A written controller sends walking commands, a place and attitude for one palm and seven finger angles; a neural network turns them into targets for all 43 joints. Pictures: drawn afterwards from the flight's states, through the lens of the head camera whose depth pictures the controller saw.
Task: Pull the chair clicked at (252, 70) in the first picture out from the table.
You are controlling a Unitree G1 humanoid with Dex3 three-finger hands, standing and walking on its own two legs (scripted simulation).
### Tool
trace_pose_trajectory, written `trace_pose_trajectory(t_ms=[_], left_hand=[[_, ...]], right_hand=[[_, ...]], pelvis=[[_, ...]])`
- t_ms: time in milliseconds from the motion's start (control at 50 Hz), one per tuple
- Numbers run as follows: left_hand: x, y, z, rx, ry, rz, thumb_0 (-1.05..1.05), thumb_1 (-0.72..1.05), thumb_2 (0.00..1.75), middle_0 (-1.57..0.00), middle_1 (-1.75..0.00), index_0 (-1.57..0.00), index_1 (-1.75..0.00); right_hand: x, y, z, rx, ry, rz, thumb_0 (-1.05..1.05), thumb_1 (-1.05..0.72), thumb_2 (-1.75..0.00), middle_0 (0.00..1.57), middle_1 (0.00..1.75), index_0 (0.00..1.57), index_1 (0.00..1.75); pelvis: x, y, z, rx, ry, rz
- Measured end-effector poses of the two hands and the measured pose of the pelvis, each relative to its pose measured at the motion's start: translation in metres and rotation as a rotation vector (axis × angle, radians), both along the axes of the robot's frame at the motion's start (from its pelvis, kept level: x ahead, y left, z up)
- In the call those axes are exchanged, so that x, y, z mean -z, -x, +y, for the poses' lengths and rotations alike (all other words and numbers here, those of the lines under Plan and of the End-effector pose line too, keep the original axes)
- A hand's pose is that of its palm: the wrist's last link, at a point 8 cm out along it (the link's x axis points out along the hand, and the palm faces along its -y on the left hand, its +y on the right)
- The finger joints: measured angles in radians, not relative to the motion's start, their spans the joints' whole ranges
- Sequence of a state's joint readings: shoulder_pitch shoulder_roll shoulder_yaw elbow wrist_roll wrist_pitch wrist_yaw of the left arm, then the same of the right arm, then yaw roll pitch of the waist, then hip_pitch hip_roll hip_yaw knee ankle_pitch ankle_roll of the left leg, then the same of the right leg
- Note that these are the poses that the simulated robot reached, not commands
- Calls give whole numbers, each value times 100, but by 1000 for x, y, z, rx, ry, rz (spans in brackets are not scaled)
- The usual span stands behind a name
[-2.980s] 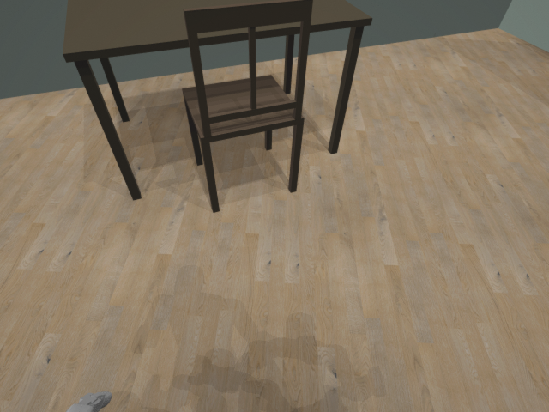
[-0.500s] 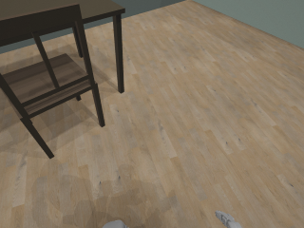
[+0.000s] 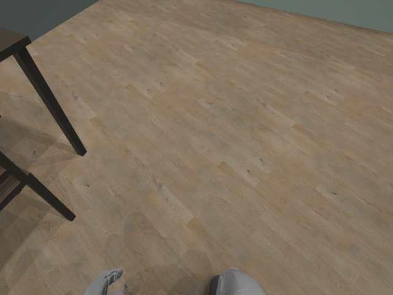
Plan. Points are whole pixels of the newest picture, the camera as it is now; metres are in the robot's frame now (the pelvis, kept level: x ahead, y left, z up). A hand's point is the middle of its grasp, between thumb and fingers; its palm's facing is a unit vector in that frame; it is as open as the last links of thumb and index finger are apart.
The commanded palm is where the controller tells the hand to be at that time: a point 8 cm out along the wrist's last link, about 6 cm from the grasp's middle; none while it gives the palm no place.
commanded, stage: walk to a spot facing it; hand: left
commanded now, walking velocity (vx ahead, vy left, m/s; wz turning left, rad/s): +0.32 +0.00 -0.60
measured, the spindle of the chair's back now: out of the picture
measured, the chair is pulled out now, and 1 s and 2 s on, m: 0.00 0.00 0.00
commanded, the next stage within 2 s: turn to face it in 0.36 s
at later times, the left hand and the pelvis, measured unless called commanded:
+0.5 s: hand (109, 247) +0.25 +0.22 -0.17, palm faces -0.10 -0.97 -0.23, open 7.3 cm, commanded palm none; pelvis +0.21 +0.01 +0.00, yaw -15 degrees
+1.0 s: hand (139, 187) +0.40 +0.15 -0.14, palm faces -0.08 -0.97 -0.23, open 7.3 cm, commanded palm none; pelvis +0.27 -0.01 +0.01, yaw -5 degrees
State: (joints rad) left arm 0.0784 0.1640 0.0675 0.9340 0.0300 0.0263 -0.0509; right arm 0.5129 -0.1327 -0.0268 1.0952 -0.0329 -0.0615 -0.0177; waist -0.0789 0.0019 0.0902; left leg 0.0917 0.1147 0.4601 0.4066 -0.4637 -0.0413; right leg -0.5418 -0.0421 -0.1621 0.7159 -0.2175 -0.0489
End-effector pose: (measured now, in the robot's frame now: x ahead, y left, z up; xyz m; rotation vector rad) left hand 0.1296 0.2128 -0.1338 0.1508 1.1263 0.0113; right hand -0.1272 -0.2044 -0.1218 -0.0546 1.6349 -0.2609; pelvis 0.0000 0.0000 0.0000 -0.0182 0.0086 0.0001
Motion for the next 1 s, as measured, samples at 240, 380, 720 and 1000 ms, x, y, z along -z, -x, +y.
trace_pose_trajectory(t_ms=[240,380,720,1000], left_hand=[[-9,-73,-3,28,-105,50,0,93,90,-20,-30,-21,-30],[-20,-91,27,16,-148,130,0,92,90,-20,-30,-21,-30],[-2,-233,27,111,-71,118,0,91,90,-20,-29,-20,-30],[-27,-270,-12,21,-107,-28,0,91,90,-20,-30,-21,-30]], right_hand=[[13,-236,-49,13,47,-376,1,-91,-90,20,30,20,30],[-14,-376,-55,-54,82,-621,0,-91,-90,20,30,20,30],[-9,-384,-13,53,119,-398,0,-92,-90,20,30,21,30],[18,-350,-44,48,10,-171,1,-91,-90,20,30,20,30]], pelvis=[[-5,-105,-22,139,-18,-14],[-12,-157,-8,203,-24,7],[-14,-263,20,250,2,-14],[-11,-274,-12,84,-41,-12]])
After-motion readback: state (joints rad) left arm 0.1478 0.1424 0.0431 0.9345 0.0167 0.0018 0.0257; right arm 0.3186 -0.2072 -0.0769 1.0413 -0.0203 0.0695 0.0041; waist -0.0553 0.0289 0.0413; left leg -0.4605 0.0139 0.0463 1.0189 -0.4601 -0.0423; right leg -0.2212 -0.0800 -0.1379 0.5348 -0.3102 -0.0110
